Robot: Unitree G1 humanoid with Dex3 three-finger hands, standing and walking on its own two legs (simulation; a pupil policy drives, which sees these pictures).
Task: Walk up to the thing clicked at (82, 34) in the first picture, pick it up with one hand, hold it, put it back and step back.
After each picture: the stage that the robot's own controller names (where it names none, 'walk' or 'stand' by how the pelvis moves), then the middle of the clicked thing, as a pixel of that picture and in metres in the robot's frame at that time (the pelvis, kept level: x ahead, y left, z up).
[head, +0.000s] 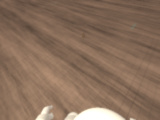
stand; (83, 35) +1.96 +0.22 -0.72
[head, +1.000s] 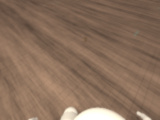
walk; (85, 39) +1.82 +0.17 -0.70
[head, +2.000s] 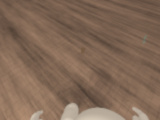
walk; (82, 50) +1.23 +0.14 -0.70
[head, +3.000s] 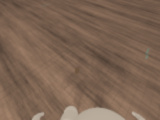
walk; (76, 70) +0.79 +0.16 -0.71
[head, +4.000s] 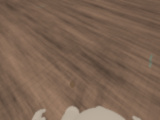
walk; (72, 84) +0.53 +0.19 -0.71
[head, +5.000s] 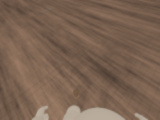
stand; (75, 93) +0.40 +0.17 -0.70
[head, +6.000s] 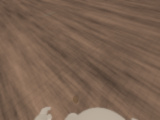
stand; (75, 100) +0.34 +0.17 -0.72
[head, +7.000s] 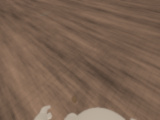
stand; (74, 99) +0.34 +0.18 -0.72
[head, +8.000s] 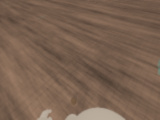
stand; (73, 101) +0.33 +0.20 -0.72
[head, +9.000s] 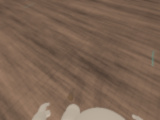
stand; (70, 97) +0.28 +0.21 -0.71
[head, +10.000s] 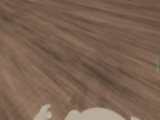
stand; (72, 102) +0.30 +0.20 -0.72
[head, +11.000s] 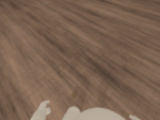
stand; (74, 95) +0.33 +0.16 -0.71
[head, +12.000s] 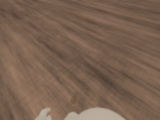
stand; (73, 100) +0.33 +0.18 -0.72
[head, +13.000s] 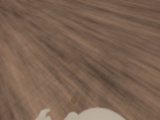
stand; (73, 101) +0.32 +0.18 -0.73
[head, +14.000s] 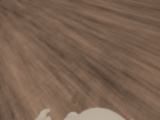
stand; (73, 100) +0.31 +0.18 -0.73
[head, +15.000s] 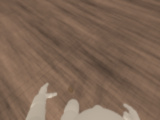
go down; (70, 89) +0.34 +0.19 -0.67
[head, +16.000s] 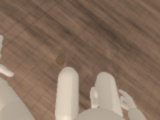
go down; (60, 61) +0.39 +0.25 -0.30
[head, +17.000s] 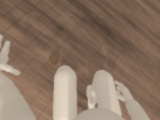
close in; (54, 60) +0.38 +0.27 -0.28
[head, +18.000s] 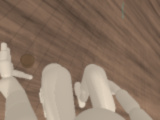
close in; (27, 61) +0.35 +0.29 -0.21
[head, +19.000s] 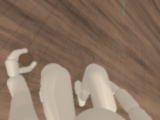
close; (27, 61) +0.35 +0.30 -0.21
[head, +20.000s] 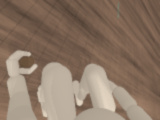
lift; (26, 63) +0.33 +0.29 -0.22
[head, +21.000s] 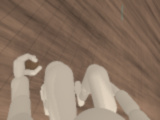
lift; (31, 65) +0.32 +0.29 -0.21
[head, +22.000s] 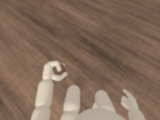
lift; (60, 72) +0.31 +0.20 +0.00
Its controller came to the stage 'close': yes
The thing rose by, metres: 0.71
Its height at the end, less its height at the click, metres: +0.68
